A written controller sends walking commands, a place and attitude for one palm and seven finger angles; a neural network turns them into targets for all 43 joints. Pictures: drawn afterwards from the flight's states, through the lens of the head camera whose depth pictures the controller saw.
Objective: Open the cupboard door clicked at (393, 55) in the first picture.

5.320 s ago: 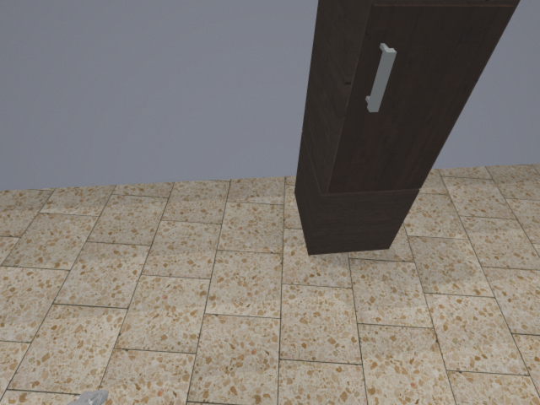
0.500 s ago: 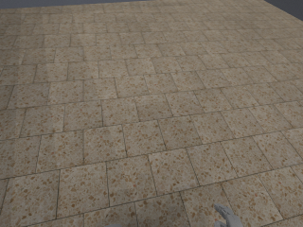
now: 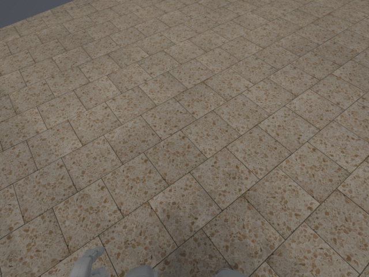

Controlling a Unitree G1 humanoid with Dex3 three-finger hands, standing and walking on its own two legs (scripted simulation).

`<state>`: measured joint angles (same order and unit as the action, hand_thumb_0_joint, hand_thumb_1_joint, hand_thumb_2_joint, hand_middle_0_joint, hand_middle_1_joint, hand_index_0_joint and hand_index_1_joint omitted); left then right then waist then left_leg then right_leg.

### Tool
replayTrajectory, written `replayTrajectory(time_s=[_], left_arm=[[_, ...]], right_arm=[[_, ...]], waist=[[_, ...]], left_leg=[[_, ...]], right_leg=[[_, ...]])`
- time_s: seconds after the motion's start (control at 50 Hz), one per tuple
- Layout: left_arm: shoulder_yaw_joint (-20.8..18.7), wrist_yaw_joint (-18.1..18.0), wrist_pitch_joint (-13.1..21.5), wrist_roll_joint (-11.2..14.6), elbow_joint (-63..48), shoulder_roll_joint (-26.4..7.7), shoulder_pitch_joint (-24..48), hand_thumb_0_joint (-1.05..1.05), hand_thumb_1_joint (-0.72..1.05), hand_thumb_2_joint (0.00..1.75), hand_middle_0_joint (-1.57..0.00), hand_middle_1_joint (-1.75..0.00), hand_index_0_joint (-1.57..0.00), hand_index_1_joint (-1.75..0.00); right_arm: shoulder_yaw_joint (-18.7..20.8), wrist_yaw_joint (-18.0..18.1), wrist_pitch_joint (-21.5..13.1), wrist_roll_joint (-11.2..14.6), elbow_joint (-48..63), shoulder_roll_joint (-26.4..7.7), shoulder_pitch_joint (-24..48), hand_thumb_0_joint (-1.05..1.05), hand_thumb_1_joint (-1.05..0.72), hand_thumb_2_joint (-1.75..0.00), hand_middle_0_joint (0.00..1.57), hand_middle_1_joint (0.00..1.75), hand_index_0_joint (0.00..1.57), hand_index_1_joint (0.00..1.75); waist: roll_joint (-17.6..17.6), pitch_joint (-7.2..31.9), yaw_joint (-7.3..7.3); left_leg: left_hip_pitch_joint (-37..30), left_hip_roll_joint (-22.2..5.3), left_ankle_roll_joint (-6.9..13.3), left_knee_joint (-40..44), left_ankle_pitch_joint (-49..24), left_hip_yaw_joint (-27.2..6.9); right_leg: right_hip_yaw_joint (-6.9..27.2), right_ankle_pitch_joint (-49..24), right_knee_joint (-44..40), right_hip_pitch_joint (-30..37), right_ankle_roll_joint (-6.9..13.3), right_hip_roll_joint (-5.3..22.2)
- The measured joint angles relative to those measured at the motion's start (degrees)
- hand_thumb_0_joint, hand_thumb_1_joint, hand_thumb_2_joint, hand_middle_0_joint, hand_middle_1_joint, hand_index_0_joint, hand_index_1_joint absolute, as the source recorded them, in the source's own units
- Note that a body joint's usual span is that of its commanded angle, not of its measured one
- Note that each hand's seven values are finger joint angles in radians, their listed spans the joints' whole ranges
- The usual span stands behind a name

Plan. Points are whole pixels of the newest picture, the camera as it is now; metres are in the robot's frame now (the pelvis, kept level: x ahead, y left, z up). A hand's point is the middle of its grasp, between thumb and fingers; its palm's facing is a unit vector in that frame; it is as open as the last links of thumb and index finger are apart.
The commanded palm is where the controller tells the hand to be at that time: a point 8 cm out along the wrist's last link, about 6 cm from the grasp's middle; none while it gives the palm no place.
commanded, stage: turn to face it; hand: left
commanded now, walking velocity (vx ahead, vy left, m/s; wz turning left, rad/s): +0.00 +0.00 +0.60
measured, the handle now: out of the picture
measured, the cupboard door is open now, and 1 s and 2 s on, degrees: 0 0 0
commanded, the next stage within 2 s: none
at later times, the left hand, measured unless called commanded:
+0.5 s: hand out of the picture +0.04 +0.25 -0.16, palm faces +0.26 -0.94 -0.20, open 7.3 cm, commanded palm none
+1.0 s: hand out of the picture -0.03 +0.16 -0.12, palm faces +0.52 -0.81 -0.29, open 7.4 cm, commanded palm none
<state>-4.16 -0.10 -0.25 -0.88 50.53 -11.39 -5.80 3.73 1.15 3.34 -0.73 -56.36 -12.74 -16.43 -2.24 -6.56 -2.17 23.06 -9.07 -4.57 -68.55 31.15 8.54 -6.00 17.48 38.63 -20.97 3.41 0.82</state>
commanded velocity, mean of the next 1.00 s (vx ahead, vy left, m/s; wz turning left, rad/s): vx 0.00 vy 0.00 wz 0.60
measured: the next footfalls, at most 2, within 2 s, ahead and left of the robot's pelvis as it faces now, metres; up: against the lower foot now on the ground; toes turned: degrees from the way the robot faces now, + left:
left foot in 0.30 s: +0.07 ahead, +0.13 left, +0.00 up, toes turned +16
right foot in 0.84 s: +0.07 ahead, -0.13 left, +0.00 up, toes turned +23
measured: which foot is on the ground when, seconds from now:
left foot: up 0.00-0.28, down 0.30-0.84, up 0.86-1.00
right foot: down 0.00-0.30, up 0.32-0.82, down 0.84-1.00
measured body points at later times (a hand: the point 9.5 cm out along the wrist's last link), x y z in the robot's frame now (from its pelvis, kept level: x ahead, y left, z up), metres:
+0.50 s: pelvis +0.01 +0.04 +0.02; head +0.05 +0.07 +0.46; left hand +0.03 +0.30 -0.14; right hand +0.09 -0.19 -0.12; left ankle +0.03 +0.12 -0.72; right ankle +0.01 -0.13 -0.64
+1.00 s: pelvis -0.01 -0.06 +0.02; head +0.01 -0.08 +0.47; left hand -0.06 +0.20 -0.10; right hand +0.18 -0.26 -0.13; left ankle -0.06 +0.09 -0.62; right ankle +0.03 -0.14 -0.72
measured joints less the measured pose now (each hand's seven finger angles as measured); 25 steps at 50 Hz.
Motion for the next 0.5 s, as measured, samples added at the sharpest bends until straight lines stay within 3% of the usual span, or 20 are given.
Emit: replayTrajectory(time_s=[0.06,0.14,0.28,0.32,0.38,0.44,0.5], left_arm=[[0.62,-0.97,-0.4,-0.1,1.37,0.78,-0.96,0.0,0.91,0.9,-0.2,-0.3,-0.2,-0.3],[1.94,-1.12,-0.21,-0.39,3.44,2.2,-1.84,0.0,0.91,0.9,-0.2,-0.3,-0.2,-0.3],[2.15,-0.96,-0.46,-0.41,3.9,3.91,-2.09,0.0,0.9,0.9,-0.2,-0.3,-0.2,-0.3],[1.55,-1.0,-0.98,0.01,3.85,3.49,-2.57,0.0,0.9,0.9,-0.2,-0.3,-0.21,-0.3],[0.04,-1.33,-2.21,0.12,3.95,1.83,-3.31,-0.01,0.91,0.9,-0.2,-0.3,-0.2,-0.3],[-0.87,-0.99,-2.96,-0.25,4.83,0.34,-3.71,-0.01,0.92,0.9,-0.2,-0.3,-0.2,-0.3],[-1.4,-0.84,-3.01,-0.2,4.98,-0.95,-4.18,0.0,0.92,0.9,-0.2,-0.3,-0.2,-0.3]], right_arm=[[-0.65,0.05,-0.09,-0.32,0.3,0.67,1.31,0.01,-0.91,-0.9,0.2,0.3,0.2,0.3],[-1.45,-0.1,-0.68,-0.14,0.24,2.07,1.48,0.0,-0.91,-0.9,0.2,0.3,0.2,0.3],[-1.6,-0.81,-0.34,-0.11,-1.18,3.69,0.14,0.01,-0.93,-0.9,0.2,0.3,0.2,0.3],[-1.48,-1.07,-0.74,-0.31,-0.96,3.94,-0.1,0.01,-0.92,-0.9,0.2,0.3,0.2,0.3],[-1.47,-0.91,-1.4,-0.91,-0.09,4.42,0.48,0.0,-0.92,-0.9,0.2,0.3,0.2,0.3],[-1.36,-0.41,-1.97,-0.92,0.83,4.4,0.81,0.0,-0.91,-0.9,0.2,0.3,0.2,0.3],[-1.29,-0.3,-2.26,-0.75,1.25,4.04,1.13,0.0,-0.91,-0.9,0.2,0.3,0.2,0.3]], waist=[[-0.27,1.76,-0.32],[-0.36,4.34,-0.87],[1.9,5.24,0.26],[3.33,5.11,0.48],[4.58,4.19,1.04],[3.92,3.44,0.91],[3.08,3.06,1.07]], left_leg=[[3.98,1.27,0.07,-0.88,-5.13,-3.86],[3.21,2.31,0.49,9.92,-8.38,-5.58],[-3.41,4.1,1.0,26.18,-11.11,-2.57],[-4.08,5.39,4.22,29.03,-12.49,-2.32],[-3.23,6.8,7.78,29.63,-12.18,-2.44],[-3.69,7.67,8.11,34.29,-15.41,-3.59],[-4.3,8.39,8.4,38.77,-18.51,-4.99]], right_leg=[[0.4,-1.89,-4.55,2.76,-0.18,-0.63],[-0.61,-2.72,-8.21,5.82,-0.46,-0.57],[-5.89,0.6,-5.22,7.44,-2.27,1.57],[-6.67,2.68,-1.35,5.72,-3.45,3.17],[-1.87,10.63,12.45,-0.36,-5.24,3.06],[1.51,8.27,22.92,-5.09,-6.3,2.74],[3.76,5.81,25.07,-6.73,-7.39,2.97]])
